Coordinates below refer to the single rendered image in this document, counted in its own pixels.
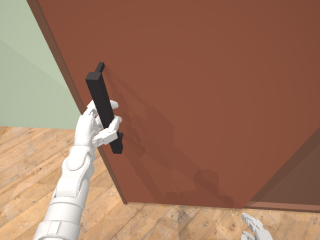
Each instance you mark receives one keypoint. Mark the robot left forearm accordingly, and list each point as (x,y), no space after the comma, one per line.
(67,204)

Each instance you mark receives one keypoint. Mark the robot left hand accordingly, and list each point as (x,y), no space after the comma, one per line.
(88,126)

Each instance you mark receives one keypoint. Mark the wardrobe door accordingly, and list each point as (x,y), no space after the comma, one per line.
(298,180)
(215,96)

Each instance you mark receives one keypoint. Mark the robot right hand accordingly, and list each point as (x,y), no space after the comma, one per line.
(256,227)

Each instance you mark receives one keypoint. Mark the handle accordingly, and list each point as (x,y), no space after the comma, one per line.
(99,94)

